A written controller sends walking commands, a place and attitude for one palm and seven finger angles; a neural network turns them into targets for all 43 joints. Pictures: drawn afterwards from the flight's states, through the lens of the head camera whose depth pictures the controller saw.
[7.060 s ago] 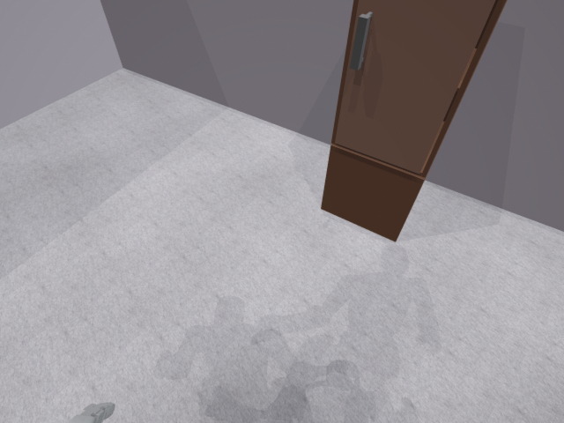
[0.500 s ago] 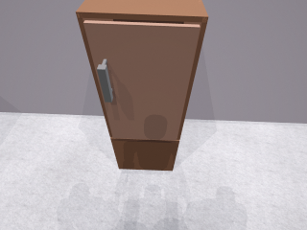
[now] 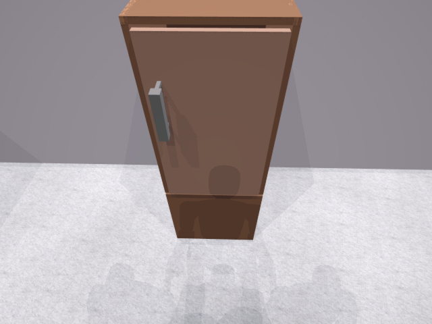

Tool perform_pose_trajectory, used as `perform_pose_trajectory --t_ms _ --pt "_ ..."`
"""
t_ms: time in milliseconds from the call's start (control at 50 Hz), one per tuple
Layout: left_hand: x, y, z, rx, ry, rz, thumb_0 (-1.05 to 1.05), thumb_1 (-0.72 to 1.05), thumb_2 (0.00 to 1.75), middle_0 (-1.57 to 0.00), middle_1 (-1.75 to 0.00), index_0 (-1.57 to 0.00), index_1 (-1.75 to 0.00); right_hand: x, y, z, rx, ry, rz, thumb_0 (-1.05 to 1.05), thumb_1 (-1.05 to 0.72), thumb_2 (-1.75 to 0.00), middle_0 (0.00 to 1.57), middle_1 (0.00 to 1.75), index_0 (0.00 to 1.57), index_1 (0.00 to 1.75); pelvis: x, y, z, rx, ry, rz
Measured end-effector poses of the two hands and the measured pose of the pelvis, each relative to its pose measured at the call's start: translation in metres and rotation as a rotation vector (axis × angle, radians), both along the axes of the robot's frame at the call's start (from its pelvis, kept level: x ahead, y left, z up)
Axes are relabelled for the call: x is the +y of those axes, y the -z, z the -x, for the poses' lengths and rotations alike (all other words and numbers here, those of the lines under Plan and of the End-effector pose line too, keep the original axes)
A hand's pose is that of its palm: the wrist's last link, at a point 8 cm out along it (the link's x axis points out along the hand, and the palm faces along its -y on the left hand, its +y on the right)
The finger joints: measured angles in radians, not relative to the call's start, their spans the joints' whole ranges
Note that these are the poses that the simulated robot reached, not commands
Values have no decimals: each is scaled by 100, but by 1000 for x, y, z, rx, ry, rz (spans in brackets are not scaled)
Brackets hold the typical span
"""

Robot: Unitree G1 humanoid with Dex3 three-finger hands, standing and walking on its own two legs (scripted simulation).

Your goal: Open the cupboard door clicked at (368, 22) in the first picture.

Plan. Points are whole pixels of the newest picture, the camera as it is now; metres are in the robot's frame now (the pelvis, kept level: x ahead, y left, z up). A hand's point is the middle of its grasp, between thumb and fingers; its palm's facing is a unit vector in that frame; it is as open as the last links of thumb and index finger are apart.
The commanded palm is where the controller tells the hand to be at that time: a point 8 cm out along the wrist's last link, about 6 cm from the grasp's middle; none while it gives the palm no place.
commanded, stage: look again from close up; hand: left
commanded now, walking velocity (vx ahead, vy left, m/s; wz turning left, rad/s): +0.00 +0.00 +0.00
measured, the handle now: (161, 111) +0.59 +0.17 +0.07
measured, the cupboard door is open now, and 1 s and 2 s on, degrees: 0 0 0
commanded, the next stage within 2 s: shuffle to correct the standing spot in 0.28 s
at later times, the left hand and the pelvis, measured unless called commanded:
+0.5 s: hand out of the picture +0.00 +0.16 -0.17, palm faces +0.00 -0.98 -0.19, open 7.4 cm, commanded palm none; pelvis +0.00 -0.01 +0.00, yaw -1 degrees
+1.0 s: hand out of the picture +0.09 +0.15 -0.17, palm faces +0.03 -0.96 -0.27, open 7.4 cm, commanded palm none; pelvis +0.06 -0.04 -0.01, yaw -1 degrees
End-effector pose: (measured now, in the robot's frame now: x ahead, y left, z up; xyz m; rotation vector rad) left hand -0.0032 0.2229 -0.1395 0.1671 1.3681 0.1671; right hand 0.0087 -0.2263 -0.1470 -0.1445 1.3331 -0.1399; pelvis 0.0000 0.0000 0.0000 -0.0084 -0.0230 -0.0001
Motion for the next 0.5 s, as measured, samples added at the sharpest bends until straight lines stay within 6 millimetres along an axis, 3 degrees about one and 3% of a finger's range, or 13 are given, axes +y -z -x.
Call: perform_pose_trajectory --t_ms 200,500 --pt "10 -4 -5 -14 24 -12 0 91 90 -19 -30 -20 -30 1 -4 7 2 2 -4 1 -93 -90 20 30 20 30 0 -2 6 13 12 -15" --pt "-12 3 5 38 12 29 1 91 90 -19 -30 -20 -30 -9 -6 6 33 6 -1 0 -91 -90 20 30 20 30 -13 -2 -2 22 14 -20"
